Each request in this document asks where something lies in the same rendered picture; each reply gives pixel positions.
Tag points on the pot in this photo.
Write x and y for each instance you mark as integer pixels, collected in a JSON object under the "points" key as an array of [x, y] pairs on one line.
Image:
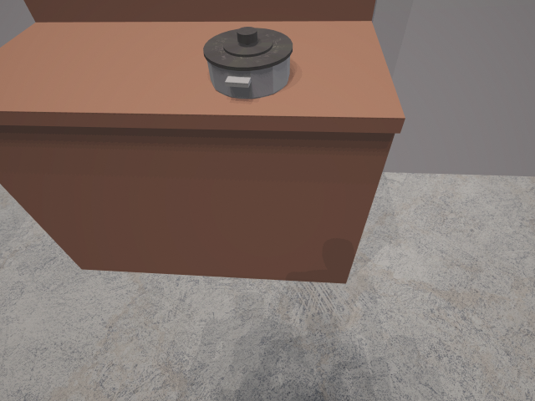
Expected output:
{"points": [[250, 84]]}

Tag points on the table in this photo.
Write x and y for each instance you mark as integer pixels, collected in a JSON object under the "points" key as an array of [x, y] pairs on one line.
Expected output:
{"points": [[114, 140]]}

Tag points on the lid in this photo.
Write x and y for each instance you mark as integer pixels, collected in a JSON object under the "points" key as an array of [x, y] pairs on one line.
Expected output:
{"points": [[270, 49]]}

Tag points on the knob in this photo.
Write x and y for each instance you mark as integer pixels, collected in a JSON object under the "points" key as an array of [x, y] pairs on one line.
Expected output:
{"points": [[247, 35]]}

